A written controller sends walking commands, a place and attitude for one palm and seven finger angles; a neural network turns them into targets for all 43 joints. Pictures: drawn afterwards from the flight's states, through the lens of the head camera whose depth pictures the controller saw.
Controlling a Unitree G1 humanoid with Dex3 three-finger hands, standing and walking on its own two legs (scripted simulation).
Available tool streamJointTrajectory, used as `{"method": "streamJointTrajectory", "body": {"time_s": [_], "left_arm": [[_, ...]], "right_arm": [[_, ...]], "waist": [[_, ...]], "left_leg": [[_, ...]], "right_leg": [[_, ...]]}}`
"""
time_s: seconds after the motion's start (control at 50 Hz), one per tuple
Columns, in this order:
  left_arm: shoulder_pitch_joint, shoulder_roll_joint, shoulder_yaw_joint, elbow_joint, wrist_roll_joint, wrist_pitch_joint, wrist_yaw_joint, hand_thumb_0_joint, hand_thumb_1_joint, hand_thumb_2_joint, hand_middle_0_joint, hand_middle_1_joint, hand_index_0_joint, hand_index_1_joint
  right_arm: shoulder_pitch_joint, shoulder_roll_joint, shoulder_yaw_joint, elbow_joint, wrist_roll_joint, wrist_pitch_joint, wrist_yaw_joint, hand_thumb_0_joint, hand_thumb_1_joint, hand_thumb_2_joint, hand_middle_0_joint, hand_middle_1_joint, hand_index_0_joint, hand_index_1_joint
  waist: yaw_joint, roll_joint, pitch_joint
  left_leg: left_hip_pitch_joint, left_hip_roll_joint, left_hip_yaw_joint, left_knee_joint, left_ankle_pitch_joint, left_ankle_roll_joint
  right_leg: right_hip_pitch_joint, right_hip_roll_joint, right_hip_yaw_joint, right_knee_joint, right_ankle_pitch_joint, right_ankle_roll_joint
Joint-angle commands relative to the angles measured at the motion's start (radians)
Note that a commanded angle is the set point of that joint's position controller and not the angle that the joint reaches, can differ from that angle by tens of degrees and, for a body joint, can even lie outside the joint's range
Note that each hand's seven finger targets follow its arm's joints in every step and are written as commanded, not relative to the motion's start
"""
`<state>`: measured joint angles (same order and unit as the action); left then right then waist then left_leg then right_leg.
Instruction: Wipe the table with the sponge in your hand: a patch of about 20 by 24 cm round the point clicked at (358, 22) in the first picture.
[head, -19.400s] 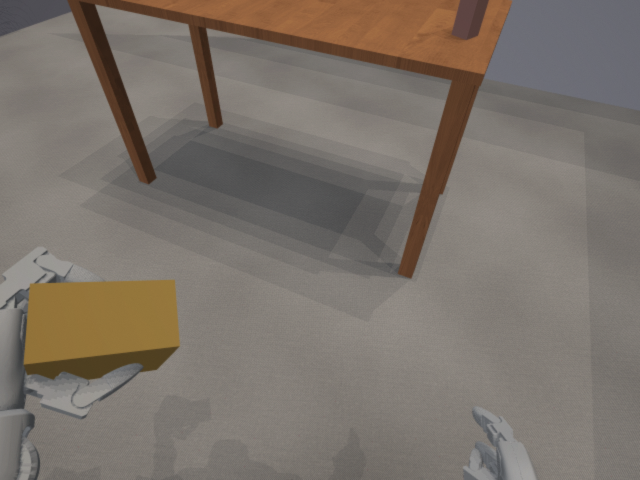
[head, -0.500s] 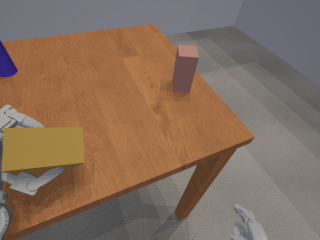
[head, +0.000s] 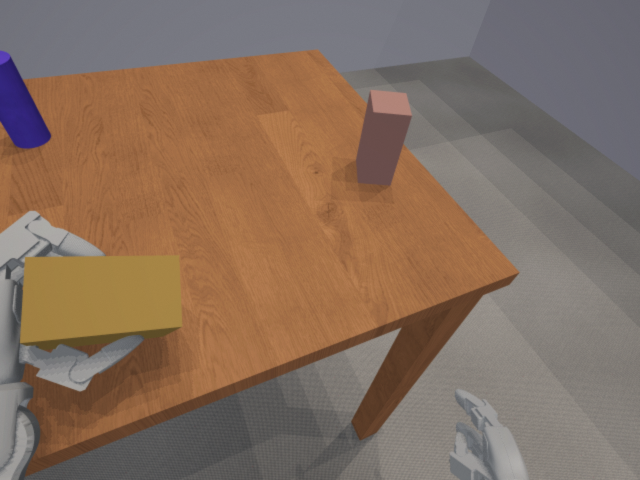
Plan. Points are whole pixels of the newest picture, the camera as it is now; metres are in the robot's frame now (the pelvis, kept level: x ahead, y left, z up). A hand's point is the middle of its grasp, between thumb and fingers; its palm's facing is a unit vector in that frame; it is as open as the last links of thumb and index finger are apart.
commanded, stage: look again from close up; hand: left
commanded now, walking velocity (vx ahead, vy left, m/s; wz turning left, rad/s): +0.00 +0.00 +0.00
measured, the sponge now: (127, 302) +0.24 +0.22 +0.14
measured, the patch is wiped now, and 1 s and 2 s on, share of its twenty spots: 0.00 0.00 0.00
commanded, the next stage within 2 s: shuffle to correct the standing spot in 0.30 s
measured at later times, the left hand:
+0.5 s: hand (72, 308) +0.21 +0.25 +0.16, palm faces +0.41 -0.84 -0.34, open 10.3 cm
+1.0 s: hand (160, 304) +0.23 +0.18 +0.17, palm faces +0.41 -0.84 -0.35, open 10.3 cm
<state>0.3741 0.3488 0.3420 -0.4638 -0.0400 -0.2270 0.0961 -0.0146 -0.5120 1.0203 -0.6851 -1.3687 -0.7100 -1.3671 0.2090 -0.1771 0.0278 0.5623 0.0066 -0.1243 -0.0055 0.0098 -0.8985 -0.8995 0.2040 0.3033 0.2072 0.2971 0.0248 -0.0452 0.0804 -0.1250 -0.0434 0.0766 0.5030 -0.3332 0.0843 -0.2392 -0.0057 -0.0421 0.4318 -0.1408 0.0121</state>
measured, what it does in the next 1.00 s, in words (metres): shifts its weight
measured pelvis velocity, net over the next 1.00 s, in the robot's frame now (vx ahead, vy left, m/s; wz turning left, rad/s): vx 0.00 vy -0.07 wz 0.01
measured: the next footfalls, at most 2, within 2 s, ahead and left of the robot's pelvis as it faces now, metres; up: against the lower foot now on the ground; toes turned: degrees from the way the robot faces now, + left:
none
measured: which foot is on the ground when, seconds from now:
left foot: down 0.00-1.00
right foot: down 0.00-1.00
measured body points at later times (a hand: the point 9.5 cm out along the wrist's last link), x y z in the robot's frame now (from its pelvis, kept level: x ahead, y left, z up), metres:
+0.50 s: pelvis +0.00 -0.01 +0.00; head +0.02 +0.02 +0.45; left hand +0.19 +0.29 +0.18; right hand +0.17 -0.22 -0.07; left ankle -0.03 +0.05 -0.74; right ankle +0.06 -0.13 -0.74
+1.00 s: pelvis +0.00 -0.07 -0.01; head +0.04 -0.05 +0.44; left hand +0.20 +0.22 +0.19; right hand +0.19 -0.30 -0.07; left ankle -0.03 +0.05 -0.74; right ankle +0.06 -0.13 -0.74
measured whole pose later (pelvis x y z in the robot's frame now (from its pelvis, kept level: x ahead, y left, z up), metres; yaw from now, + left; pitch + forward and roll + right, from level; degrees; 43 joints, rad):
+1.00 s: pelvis +0.00 -0.07 -0.01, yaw +0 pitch -1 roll -1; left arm 0.40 0.36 0.39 -0.54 -0.07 -0.17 0.11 -0.02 -0.51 1.02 -0.68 -1.37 -0.71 -1.37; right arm 0.18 -0.20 -0.01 0.55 0.01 -0.10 0.00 0.01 -0.90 -0.90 0.20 0.30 0.21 0.30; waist 0.03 -0.03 0.10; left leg -0.19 0.05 0.03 0.58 -0.37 -0.01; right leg -0.30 0.08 -0.10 0.50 -0.19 -0.09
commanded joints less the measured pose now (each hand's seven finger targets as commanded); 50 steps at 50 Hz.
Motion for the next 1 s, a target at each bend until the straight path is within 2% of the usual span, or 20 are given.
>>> {"method": "streamJointTrajectory", "body": {"time_s": [0.0,0.06,0.08,0.1,0.14,0.28,0.3,0.38,0.4,0.48,0.5,0.58,0.62,0.68,0.7,0.74,0.8,0.88,0.9,0.98], "left_arm": [[-0.048,0.148,0.103,-0.202,0.003,-0.055,0.015,0.000,0.100,1.300,-1.200,-1.600,-1.200,-1.600],[-0.039,0.156,0.108,-0.211,0.003,-0.055,0.014,0.000,0.100,1.300,-1.200,-1.600,-1.200,-1.600],[-0.030,0.169,0.124,-0.209,0.004,-0.054,0.018,0.000,0.100,1.300,-1.200,-1.600,-1.200,-1.600],[-0.031,0.143,0.098,-0.194,0.000,-0.054,0.015,0.000,0.100,1.300,-1.200,-1.600,-1.200,-1.600],[-0.041,0.156,0.106,-0.198,0.004,-0.052,0.015,0.000,0.100,1.300,-1.200,-1.600,-1.200,-1.600],[-0.058,0.160,0.112,-0.194,0.009,-0.053,0.020,0.000,0.100,1.300,-1.200,-1.600,-1.200,-1.600],[-0.060,0.139,0.090,-0.189,0.007,-0.055,0.018,0.000,0.100,1.300,-1.200,-1.600,-1.200,-1.600],[-0.051,0.164,0.115,-0.211,0.011,-0.057,0.024,0.000,0.100,1.300,-1.200,-1.600,-1.200,-1.600],[-0.053,0.130,0.083,-0.200,0.006,-0.056,0.020,0.000,0.100,1.300,-1.200,-1.600,-1.200,-1.600],[-0.071,0.154,0.106,-0.202,0.004,-0.047,0.019,0.000,0.100,1.300,-1.200,-1.600,-1.200,-1.600],[-0.075,0.129,0.081,-0.181,-0.001,-0.045,0.015,0.000,0.100,1.300,-1.200,-1.600,-1.200,-1.600],[-0.099,0.137,0.083,-0.215,0.001,-0.036,0.010,0.000,0.100,1.300,-1.200,-1.600,-1.200,-1.600],[-0.106,0.132,0.072,-0.223,0.000,-0.032,0.008,0.000,0.100,1.300,-1.200,-1.600,-1.200,-1.600],[-0.077,0.138,0.087,-0.222,-0.003,-0.024,0.008,0.000,0.100,1.300,-1.200,-1.600,-1.200,-1.600],[-0.072,0.118,0.065,-0.207,-0.009,-0.020,0.006,0.000,0.100,1.300,-1.200,-1.600,-1.200,-1.600],[-0.072,0.142,0.088,-0.228,-0.013,-0.018,0.006,0.000,0.100,1.300,-1.200,-1.600,-1.200,-1.600],[-0.036,0.139,0.091,-0.234,-0.024,-0.012,0.012,0.000,0.100,1.300,-1.200,-1.600,-1.200,-1.600],[-0.016,0.165,0.120,-0.260,-0.030,-0.005,0.016,0.000,0.100,1.300,-1.200,-1.600,-1.200,-1.600],[-0.014,0.137,0.091,-0.257,-0.034,-0.003,0.013,0.000,0.100,1.300,-1.200,-1.600,-1.200,-1.600],[0.016,0.178,0.130,-0.274,-0.039,0.007,0.018,0.000,0.100,1.300,-1.200,-1.600,-1.200,-1.600]], "right_arm": [[-0.079,-0.144,-0.066,-0.153,0.005,-0.052,-0.008,0.000,-0.900,-0.900,0.200,0.300,0.200,0.300],[-0.072,-0.148,-0.075,-0.156,0.008,-0.054,-0.007,0.000,-0.900,-0.900,0.200,0.300,0.200,0.300],[-0.089,-0.146,-0.068,-0.152,0.011,-0.056,-0.007,0.000,-0.900,-0.900,0.200,0.300,0.200,0.300],[-0.078,-0.145,-0.067,-0.150,0.007,-0.050,-0.008,0.000,-0.900,-0.900,0.200,0.300,0.200,0.300],[-0.072,-0.150,-0.073,-0.152,0.009,-0.050,-0.008,0.000,-0.900,-0.900,0.200,0.300,0.200,0.300],[-0.085,-0.145,-0.071,-0.148,0.013,-0.058,-0.013,0.000,-0.900,-0.900,0.200,0.300,0.200,0.300],[-0.075,-0.149,-0.070,-0.146,0.007,-0.054,-0.013,0.000,-0.900,-0.900,0.200,0.300,0.200,0.300],[-0.088,-0.144,-0.072,-0.143,0.011,-0.063,-0.013,0.000,-0.900,-0.900,0.200,0.300,0.200,0.300],[-0.073,-0.146,-0.072,-0.139,0.006,-0.059,-0.012,0.000,-0.900,-0.900,0.200,0.300,0.200,0.300],[-0.094,-0.142,-0.077,-0.141,0.014,-0.057,-0.007,0.000,-0.900,-0.900,0.200,0.300,0.200,0.300],[-0.082,-0.145,-0.076,-0.140,0.008,-0.047,-0.005,0.000,-0.900,-0.900,0.200,0.300,0.200,0.300],[-0.103,-0.141,-0.081,-0.150,0.017,-0.048,0.007,0.000,-0.900,-0.900,0.200,0.300,0.200,0.300],[-0.083,-0.145,-0.089,-0.155,0.011,-0.038,0.011,0.000,-0.900,-0.900,0.200,0.300,0.200,0.300],[-0.106,-0.140,-0.086,-0.161,0.019,-0.041,0.018,0.000,-0.900,-0.900,0.200,0.300,0.200,0.300],[-0.090,-0.144,-0.087,-0.159,0.012,-0.033,0.017,0.000,-0.900,-0.900,0.200,0.300,0.200,0.300],[-0.081,-0.155,-0.099,-0.164,0.013,-0.034,0.017,0.000,-0.900,-0.900,0.200,0.300,0.200,0.300],[-0.089,-0.144,-0.088,-0.161,0.009,-0.028,0.010,0.000,-0.900,-0.900,0.200,0.300,0.200,0.300],[-0.103,-0.148,-0.091,-0.163,0.014,-0.031,0.004,0.000,-0.900,-0.900,0.200,0.300,0.200,0.300],[-0.085,-0.146,-0.091,-0.162,0.008,-0.027,0.001,0.000,-0.900,-0.900,0.200,0.300,0.200,0.300],[-0.084,-0.153,-0.100,-0.161,0.016,-0.027,-0.003,0.000,-0.900,-0.900,0.200,0.300,0.200,0.300]], "waist": [[-0.001,0.118,-0.144],[-0.002,0.096,-0.146],[0.000,0.123,-0.139],[-0.002,0.112,-0.125],[0.000,0.127,-0.106],[0.002,0.092,-0.102],[0.000,0.099,-0.107],[0.002,0.108,-0.130],[-0.003,0.102,-0.124],[-0.003,0.097,-0.117],[-0.006,0.110,-0.108],[-0.004,0.158,-0.097],[-0.006,0.154,-0.101],[-0.005,0.107,-0.118],[-0.011,0.095,-0.122],[-0.011,0.086,-0.125],[-0.016,0.076,-0.126],[-0.015,0.105,-0.132],[-0.020,0.099,-0.139],[-0.021,0.041,-0.162]], "left_leg": [[-0.156,0.127,-0.112,-0.154,0.309,-0.113],[-0.161,0.125,-0.112,-0.138,0.321,-0.117],[-0.147,0.120,-0.108,-0.151,0.315,-0.124],[-0.165,0.127,-0.115,-0.161,0.291,-0.122],[-0.198,0.135,-0.124,-0.175,0.262,-0.118],[-0.191,0.126,-0.116,-0.181,0.193,-0.108],[-0.196,0.126,-0.121,-0.180,0.182,-0.105],[-0.160,0.124,-0.115,-0.163,0.241,-0.112],[-0.162,0.125,-0.125,-0.168,0.250,-0.121],[-0.120,0.154,-0.126,-0.165,0.355,-0.135],[-0.140,0.168,-0.144,-0.173,0.345,-0.131],[-0.100,0.201,-0.134,-0.170,0.383,-0.115],[-0.099,0.215,-0.160,-0.151,0.413,-0.105],[-0.084,0.199,-0.123,-0.099,0.411,-0.102],[-0.115,0.193,-0.131,-0.090,0.349,-0.095],[-0.134,0.178,-0.131,-0.072,0.263,-0.088],[-0.137,0.166,-0.125,-0.065,0.118,-0.059],[-0.105,0.165,-0.114,-0.042,0.106,-0.047],[-0.118,0.166,-0.119,-0.032,0.108,-0.044],[-0.084,0.126,-0.086,0.044,0.090,-0.052]], "right_leg": [[0.224,-0.030,0.032,0.030,0.174,-0.036],[0.241,-0.038,0.042,0.025,0.214,-0.042],[0.217,-0.029,0.043,0.027,0.186,-0.039],[0.212,-0.030,0.030,0.025,0.151,-0.036],[0.230,-0.028,0.031,0.033,0.141,-0.034],[0.218,-0.023,0.043,0.023,0.117,-0.032],[0.221,-0.029,0.037,0.017,0.103,-0.032],[0.223,-0.030,0.048,0.021,0.152,-0.035],[0.212,-0.027,0.038,0.020,0.137,-0.038],[0.175,-0.008,0.022,0.051,0.139,-0.030],[0.172,-0.008,0.011,0.054,0.101,-0.029],[0.124,0.007,0.000,0.084,0.033,-0.025],[0.131,0.007,-0.009,0.065,0.018,-0.028],[0.147,0.000,0.002,0.031,0.116,-0.035],[0.164,-0.009,0.009,0.024,0.115,-0.042],[0.162,-0.021,0.051,0.026,0.138,-0.059],[0.114,-0.034,0.086,0.003,0.071,-0.063],[0.065,-0.036,0.120,-0.005,0.074,-0.065],[0.078,-0.041,0.110,-0.004,0.068,-0.066],[0.051,-0.082,0.177,-0.052,0.087,-0.085]]}}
